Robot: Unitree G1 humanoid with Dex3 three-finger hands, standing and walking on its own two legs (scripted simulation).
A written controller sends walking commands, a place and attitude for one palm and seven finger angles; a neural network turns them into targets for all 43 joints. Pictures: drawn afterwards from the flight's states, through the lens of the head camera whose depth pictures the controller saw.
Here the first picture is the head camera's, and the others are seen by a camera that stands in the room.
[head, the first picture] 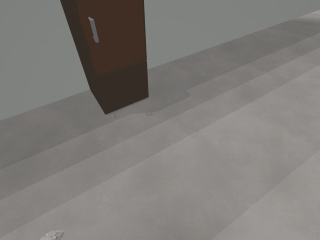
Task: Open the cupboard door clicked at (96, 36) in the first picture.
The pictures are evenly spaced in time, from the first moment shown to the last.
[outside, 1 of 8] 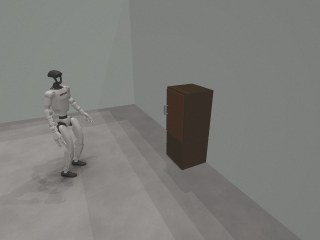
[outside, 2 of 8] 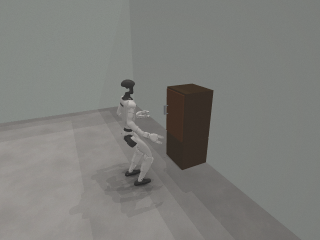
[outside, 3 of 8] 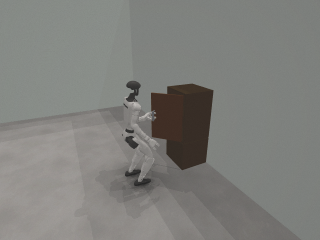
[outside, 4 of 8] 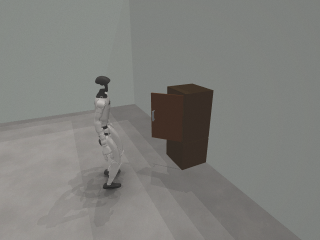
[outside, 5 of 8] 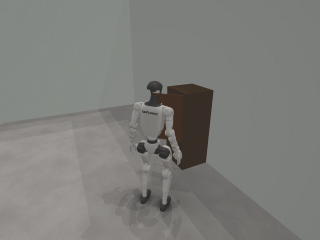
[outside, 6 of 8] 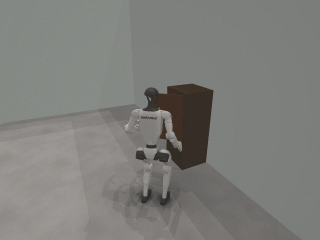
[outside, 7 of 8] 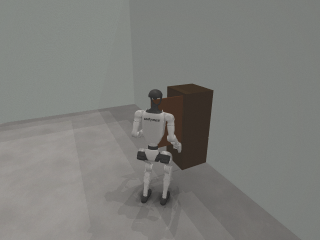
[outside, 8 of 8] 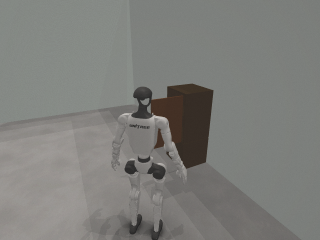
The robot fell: no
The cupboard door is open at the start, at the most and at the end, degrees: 0 90 89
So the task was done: yes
